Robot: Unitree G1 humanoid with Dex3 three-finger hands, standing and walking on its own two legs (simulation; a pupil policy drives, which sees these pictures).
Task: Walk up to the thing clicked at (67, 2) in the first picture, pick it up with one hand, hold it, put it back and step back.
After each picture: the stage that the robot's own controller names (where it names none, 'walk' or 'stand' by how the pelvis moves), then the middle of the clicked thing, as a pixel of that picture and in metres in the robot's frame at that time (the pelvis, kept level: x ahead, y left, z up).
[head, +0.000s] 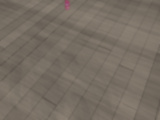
stand; (67, 5) +2.10 +0.15 -0.72
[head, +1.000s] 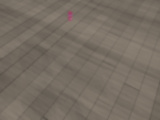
walk; (70, 16) +1.96 +0.07 -0.70
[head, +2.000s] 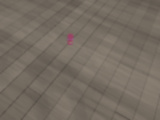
walk; (70, 39) +1.32 +0.02 -0.71
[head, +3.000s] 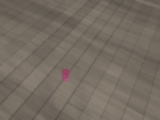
walk; (65, 75) +0.83 +0.08 -0.71
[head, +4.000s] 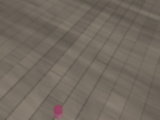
walk; (58, 111) +0.48 +0.10 -0.71
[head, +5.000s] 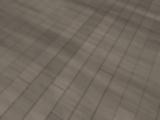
stand; out of the picture +0.33 +0.10 -0.71
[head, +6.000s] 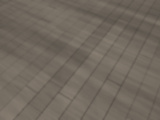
stand; out of the picture +0.30 +0.12 -0.72
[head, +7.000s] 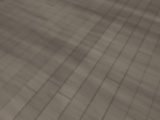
stand; out of the picture +0.28 +0.12 -0.73
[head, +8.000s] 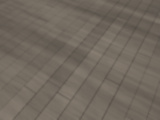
stand; out of the picture +0.29 +0.13 -0.73
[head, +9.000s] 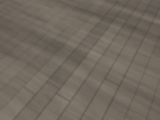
stand; out of the picture +0.28 +0.13 -0.73
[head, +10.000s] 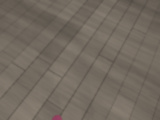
go down; out of the picture +0.31 +0.12 -0.67
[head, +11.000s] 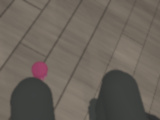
go down; (39, 71) +0.39 +0.13 -0.30
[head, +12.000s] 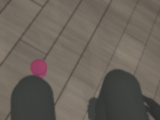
close in; (39, 69) +0.39 +0.13 -0.29
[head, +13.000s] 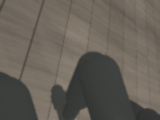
close in; out of the picture +0.39 +0.16 -0.23
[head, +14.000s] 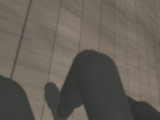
close; out of the picture +0.47 +0.19 -0.25
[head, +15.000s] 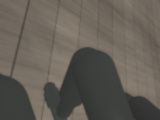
lift; out of the picture +0.49 +0.12 -0.24
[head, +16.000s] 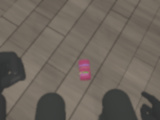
lift; (84, 70) +0.47 -0.04 -0.47
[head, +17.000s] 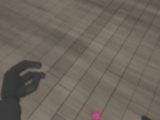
hold; (96, 119) +0.41 -0.12 -0.70
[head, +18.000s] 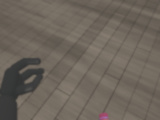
stand; out of the picture +0.42 -0.18 -0.71
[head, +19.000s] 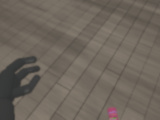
stand; (113, 116) +0.43 -0.25 -0.69
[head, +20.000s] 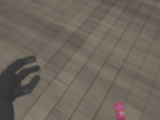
stand; (119, 111) +0.43 -0.30 -0.69
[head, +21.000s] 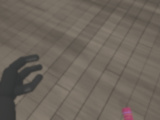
stand; (128, 116) +0.41 -0.36 -0.70
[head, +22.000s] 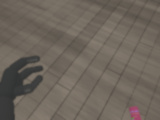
stand; (135, 115) +0.41 -0.41 -0.70
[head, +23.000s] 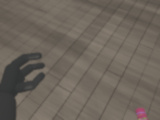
stand; (141, 116) +0.41 -0.46 -0.70
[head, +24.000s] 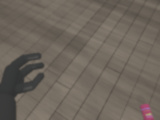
stand; (146, 113) +0.42 -0.50 -0.69
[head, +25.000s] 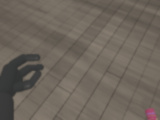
stand; (151, 117) +0.41 -0.54 -0.71
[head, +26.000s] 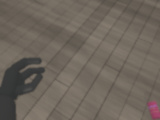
stand; (154, 110) +0.42 -0.57 -0.70
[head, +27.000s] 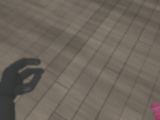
stand; (157, 112) +0.42 -0.60 -0.70
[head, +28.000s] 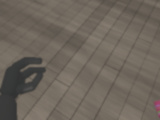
stand; out of the picture +0.43 -0.62 -0.70
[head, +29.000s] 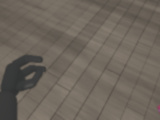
stand; out of the picture +0.42 -0.64 -0.70
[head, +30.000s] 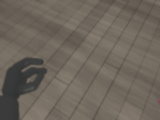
stand; out of the picture +0.43 -0.66 -0.69
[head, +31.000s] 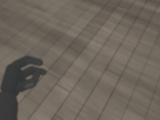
stand; out of the picture +0.41 -0.68 -0.71
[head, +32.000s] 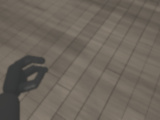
hold; out of the picture +0.42 -0.71 -0.70
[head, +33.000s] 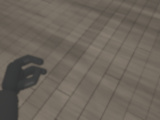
stand; out of the picture +0.42 -0.73 -0.71
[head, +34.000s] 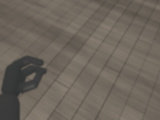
stand; out of the picture +0.43 -0.75 -0.69
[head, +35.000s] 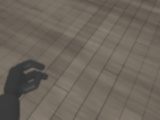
hold; out of the picture +0.42 -0.76 -0.70
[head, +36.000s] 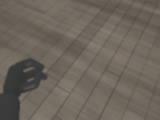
hold; out of the picture +0.42 -0.79 -0.70
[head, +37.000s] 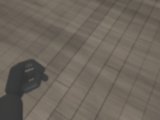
close; out of the picture +0.43 -0.80 -0.69
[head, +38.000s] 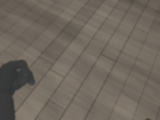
crouch; out of the picture +0.44 -0.82 -0.67
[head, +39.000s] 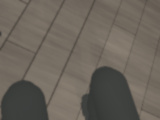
lower; out of the picture +0.57 -0.81 -0.33
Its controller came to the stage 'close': yes
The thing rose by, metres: 0.01
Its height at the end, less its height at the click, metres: -0.02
